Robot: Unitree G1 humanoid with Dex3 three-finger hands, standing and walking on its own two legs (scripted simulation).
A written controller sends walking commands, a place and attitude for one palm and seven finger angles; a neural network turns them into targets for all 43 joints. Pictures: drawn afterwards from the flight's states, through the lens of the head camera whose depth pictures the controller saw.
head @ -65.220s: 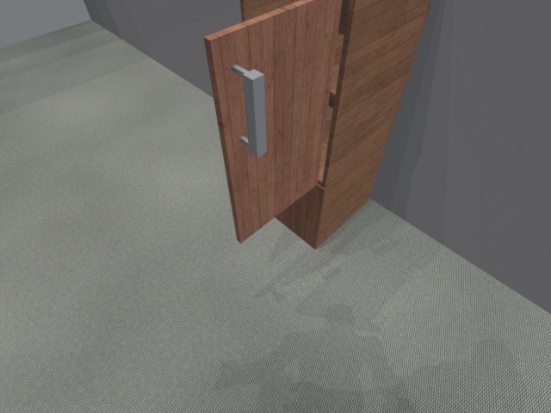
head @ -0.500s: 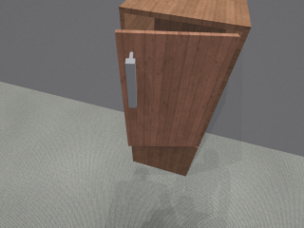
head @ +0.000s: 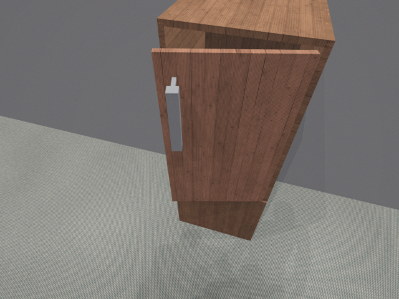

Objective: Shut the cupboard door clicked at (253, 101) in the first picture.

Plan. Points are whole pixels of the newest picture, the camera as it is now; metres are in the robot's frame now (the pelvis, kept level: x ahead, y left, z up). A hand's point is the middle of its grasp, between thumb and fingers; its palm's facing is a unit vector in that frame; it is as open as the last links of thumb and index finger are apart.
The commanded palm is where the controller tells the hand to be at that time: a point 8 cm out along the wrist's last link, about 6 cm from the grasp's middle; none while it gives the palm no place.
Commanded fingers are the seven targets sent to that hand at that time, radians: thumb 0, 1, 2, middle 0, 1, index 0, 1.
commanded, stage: look again from close up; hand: left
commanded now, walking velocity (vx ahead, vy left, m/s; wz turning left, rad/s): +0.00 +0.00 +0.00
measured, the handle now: (175, 115) +0.50 +0.09 +0.10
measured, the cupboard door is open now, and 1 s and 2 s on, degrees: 17 17 17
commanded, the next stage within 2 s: shuffle to correct the standing spot in 0.02 s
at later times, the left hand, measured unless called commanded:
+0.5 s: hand out of the picture +0.00 +0.14 -0.18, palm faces -0.03 -0.98 -0.21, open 7.4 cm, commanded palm none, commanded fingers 0.00 0.90 0.90 -0.20 -0.30 -0.20 -0.30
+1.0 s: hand out of the picture +0.04 +0.06 -0.18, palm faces +0.07 -0.99 -0.11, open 7.4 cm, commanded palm none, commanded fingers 0.00 0.90 0.90 -0.20 -0.30 -0.20 -0.30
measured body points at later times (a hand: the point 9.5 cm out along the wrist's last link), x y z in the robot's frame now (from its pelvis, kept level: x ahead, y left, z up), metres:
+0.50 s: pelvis +0.01 -0.04 -0.01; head +0.03 -0.05 +0.44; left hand +0.01 +0.19 -0.16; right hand +0.00 -0.27 -0.17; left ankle +0.01 +0.08 -0.74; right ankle -0.01 -0.13 -0.74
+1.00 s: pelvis +0.05 -0.10 +0.00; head +0.08 -0.07 +0.45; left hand +0.04 +0.12 -0.17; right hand +0.06 -0.32 -0.14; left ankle +0.02 +0.00 -0.74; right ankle +0.03 -0.25 -0.65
